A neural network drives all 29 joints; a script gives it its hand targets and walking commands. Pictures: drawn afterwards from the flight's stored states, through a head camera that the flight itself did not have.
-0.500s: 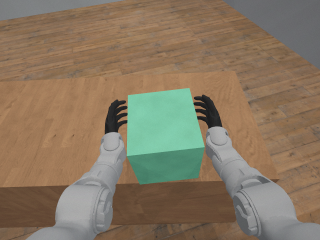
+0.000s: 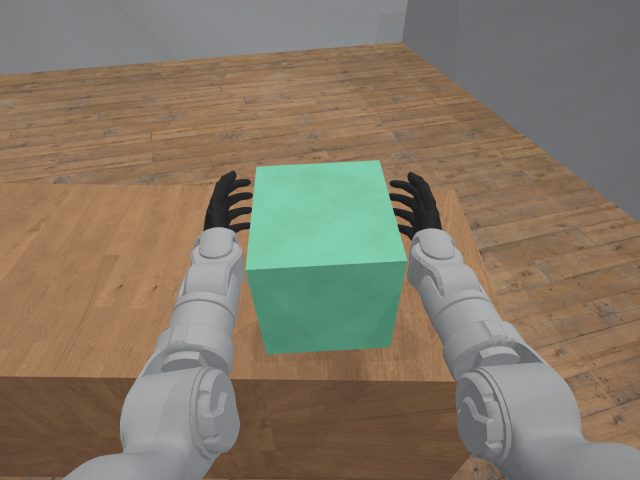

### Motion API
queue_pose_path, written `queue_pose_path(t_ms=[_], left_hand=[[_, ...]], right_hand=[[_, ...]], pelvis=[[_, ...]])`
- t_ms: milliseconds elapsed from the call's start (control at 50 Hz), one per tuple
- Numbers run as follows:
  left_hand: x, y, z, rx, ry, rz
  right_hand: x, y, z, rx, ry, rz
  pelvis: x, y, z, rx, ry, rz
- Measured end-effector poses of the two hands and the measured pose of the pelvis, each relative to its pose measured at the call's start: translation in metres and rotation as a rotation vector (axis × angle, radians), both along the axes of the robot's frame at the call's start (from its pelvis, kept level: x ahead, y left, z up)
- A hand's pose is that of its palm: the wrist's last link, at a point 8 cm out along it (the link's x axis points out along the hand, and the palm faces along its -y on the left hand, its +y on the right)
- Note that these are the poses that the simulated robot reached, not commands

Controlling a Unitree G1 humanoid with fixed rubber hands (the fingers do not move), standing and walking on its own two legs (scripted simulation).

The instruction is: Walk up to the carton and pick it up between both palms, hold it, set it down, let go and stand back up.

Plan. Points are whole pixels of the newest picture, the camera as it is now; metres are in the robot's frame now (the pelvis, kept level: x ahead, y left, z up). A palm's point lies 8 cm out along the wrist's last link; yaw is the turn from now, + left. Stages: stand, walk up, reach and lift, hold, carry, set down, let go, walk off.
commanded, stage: reach and lift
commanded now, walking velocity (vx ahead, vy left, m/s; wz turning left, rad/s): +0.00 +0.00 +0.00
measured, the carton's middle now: (323, 256) +0.40 +0.01 +0.07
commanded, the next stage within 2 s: hold in 1.36 s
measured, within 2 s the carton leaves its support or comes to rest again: neither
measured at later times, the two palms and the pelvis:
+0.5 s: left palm (207, 220) +0.39 +0.15 +0.15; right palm (417, 229) +0.38 -0.11 +0.14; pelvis +0.02 +0.01 +0.00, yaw +0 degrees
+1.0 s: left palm (209, 215) +0.37 +0.14 +0.18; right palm (431, 232) +0.36 -0.12 +0.15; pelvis +0.00 +0.00 +0.00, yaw +1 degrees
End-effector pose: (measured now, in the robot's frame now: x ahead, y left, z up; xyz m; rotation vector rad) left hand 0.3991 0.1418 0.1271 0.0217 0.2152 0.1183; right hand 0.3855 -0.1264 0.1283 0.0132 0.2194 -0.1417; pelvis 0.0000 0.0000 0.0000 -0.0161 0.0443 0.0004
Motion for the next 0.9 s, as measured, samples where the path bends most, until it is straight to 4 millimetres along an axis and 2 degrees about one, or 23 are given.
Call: queue_pose_path(t_ms=[180,300,460,620,900], left_hand=[[-0.005,0.011,0.006,0.018,0.004,0.008],[-0.005,0.014,0.013,0.027,-0.016,0.008],[-0.006,0.012,0.023,0.04,-0.032,0.007],[-0.016,0.009,0.03,0.039,-0.044,0.012],[-0.027,0.006,0.044,0.046,-0.053,0.004]], right_hand=[[-0.004,0.011,-0.005,0.001,0.003,0.014],[-0.003,0.015,0.0,-0.002,-0.016,0.016],[-0.004,0.013,0.008,-0.003,-0.034,0.017],[-0.012,0.01,0.012,0.007,-0.051,0.02],[-0.022,0.006,0.02,0.008,-0.065,0.019]], pelvis=[[0.004,0.008,0.003,-0.004,-0.042,-0.003],[0.008,0.012,0.003,-0.009,-0.053,0.001],[0.015,0.015,0.003,-0.013,-0.084,0.006],[0.019,0.013,0.003,-0.014,-0.117,0.011],[0.01,0.004,0.003,-0.006,-0.146,0.02]])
